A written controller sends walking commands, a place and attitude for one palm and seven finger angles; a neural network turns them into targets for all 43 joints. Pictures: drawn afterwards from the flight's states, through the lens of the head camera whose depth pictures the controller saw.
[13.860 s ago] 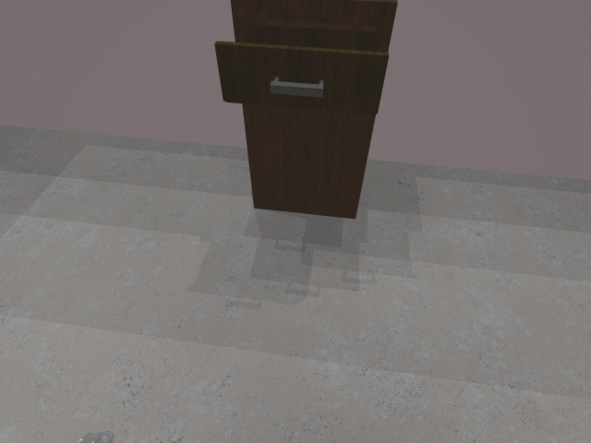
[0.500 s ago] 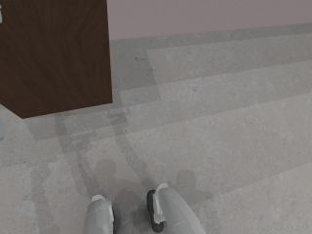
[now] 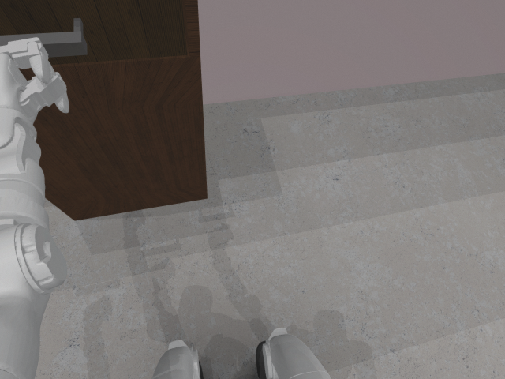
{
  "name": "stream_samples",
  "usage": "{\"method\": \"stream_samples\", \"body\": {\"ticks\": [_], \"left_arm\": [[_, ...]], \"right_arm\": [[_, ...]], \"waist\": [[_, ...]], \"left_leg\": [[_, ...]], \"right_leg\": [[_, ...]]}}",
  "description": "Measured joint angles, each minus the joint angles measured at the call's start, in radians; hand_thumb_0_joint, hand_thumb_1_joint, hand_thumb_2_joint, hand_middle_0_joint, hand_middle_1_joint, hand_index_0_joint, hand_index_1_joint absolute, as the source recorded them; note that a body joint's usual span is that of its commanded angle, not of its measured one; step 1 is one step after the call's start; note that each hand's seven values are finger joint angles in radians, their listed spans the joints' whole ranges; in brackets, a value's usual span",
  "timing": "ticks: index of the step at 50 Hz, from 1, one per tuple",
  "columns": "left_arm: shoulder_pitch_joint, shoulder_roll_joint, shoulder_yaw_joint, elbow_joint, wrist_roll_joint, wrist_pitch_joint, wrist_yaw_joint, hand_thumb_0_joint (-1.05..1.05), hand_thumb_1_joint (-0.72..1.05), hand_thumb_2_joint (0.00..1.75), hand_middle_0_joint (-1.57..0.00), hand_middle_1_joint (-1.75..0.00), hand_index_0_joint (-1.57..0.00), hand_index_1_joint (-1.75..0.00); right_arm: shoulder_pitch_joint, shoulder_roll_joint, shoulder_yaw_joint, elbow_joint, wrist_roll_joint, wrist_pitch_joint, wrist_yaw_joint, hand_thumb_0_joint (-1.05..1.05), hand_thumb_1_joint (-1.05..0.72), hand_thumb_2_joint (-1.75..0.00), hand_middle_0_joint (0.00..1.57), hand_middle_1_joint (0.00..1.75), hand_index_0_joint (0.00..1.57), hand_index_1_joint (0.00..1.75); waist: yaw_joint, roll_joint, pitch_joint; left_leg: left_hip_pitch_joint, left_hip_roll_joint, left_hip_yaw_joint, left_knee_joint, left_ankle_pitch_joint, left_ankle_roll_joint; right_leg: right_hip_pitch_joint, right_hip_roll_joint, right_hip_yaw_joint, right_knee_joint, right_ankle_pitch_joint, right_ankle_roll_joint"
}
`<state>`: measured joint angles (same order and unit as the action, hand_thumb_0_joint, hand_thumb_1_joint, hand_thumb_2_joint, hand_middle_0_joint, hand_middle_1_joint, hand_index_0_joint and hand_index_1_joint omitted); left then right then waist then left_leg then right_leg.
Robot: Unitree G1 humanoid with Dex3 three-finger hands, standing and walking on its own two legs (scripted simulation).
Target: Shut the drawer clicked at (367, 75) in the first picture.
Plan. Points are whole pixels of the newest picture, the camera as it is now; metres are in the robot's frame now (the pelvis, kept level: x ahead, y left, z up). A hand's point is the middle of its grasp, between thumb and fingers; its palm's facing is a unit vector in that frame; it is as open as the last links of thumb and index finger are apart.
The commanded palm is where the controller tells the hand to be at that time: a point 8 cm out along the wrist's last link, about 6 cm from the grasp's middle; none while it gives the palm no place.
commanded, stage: draw the hand back to the body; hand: left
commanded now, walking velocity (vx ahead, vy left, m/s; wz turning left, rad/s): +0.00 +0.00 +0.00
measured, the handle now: (34, 36) +0.63 +0.27 +0.08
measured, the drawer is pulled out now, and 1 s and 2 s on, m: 0.00 0.00 0.00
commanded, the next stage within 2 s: step back with the hand held close in 1.44 s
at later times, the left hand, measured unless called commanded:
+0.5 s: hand (17, 142) +0.41 +0.22 +0.14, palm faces +0.12 -0.99 -0.01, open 3.3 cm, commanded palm +0.36 +0.27 +0.14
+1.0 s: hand out of the picture +0.25 +0.23 +0.19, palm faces +0.40 -0.87 -0.28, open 3.2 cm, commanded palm +0.19 +0.26 +0.21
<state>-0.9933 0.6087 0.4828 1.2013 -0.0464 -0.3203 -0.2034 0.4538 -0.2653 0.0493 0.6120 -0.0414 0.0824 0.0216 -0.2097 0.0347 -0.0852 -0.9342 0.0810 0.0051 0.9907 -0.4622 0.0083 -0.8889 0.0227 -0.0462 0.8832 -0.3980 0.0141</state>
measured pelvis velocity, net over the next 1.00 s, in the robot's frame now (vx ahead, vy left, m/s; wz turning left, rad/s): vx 0.00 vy -0.02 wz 0.05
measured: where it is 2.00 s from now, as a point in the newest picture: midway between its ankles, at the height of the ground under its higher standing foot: outside the picture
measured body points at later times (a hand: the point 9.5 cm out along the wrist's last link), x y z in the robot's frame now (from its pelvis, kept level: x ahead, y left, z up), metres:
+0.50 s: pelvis +0.02 -0.01 +0.03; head +0.07 -0.01 +0.48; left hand +0.39 +0.28 +0.14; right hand +0.12 -0.26 -0.08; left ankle -0.01 +0.11 -0.68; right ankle +0.00 -0.14 -0.68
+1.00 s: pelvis +0.00 -0.02 +0.06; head -0.01 -0.04 +0.51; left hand +0.22 +0.27 +0.21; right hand +0.20 -0.23 -0.02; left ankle -0.01 +0.11 -0.68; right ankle +0.00 -0.14 -0.68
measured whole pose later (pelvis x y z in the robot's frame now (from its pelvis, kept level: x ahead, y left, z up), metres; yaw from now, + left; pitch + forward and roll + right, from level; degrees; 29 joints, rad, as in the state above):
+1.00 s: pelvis +0.00 -0.02 +0.06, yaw +3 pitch -4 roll +0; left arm 0.15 0.30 0.21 -0.07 -0.07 -0.09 0.09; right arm 0.17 -0.24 0.05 0.62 0.01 -0.05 -0.08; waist 0.05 0.06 0.03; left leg -0.12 0.03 0.02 0.42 -0.24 -0.02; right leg -0.11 -0.01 -0.04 0.41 -0.24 -0.01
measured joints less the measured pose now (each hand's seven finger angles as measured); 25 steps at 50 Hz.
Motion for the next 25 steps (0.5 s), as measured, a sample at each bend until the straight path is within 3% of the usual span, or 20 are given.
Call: {"method": "stream_samples", "body": {"ticks": [7, 17, 25], "left_arm": [[0.044, -0.040, -0.014, -0.053, -0.017, -0.015, -0.007, 0.02, 0.90, 0.90, -1.39, -1.59, -1.40, -1.60], [0.424, -0.185, -0.058, -0.424, -0.134, 0.059, -0.019, 0.01, 0.90, 0.90, -1.39, -1.59, -1.40, -1.60], [0.584, -0.250, -0.143, -0.596, -0.181, 0.101, -0.023, 0.01, 0.90, 0.90, -1.40, -1.60, -1.40, -1.60]], "right_arm": [[-0.042, -0.001, -0.018, -0.005, 0.006, 0.011, -0.005, 0.00, -0.90, -0.90, 0.20, 0.30, 0.20, 0.30], [-0.053, 0.012, -0.035, -0.044, 0.060, 0.012, -0.004, 0.00, -0.90, -0.90, 0.20, 0.30, 0.20, 0.29], [-0.131, 0.005, -0.033, -0.039, 0.080, -0.030, -0.030, 0.00, -0.90, -0.90, 0.20, 0.30, 0.20, 0.30]], "waist": [[0.022, -0.006, -0.009], [0.097, 0.006, -0.033], [0.153, 0.011, -0.021]], "left_leg": [[0.030, -0.002, -0.001, -0.012, -0.008, -0.006], [0.239, -0.005, 0.023, -0.147, 0.018, -0.010], [0.372, -0.023, 0.004, -0.204, 0.044, -0.015]], "right_leg": [[0.026, -0.002, -0.001, -0.002, -0.014, -0.004], [0.218, 0.000, 0.022, -0.120, 0.009, -0.007], [0.358, -0.015, 0.002, -0.166, 0.019, -0.011]]}}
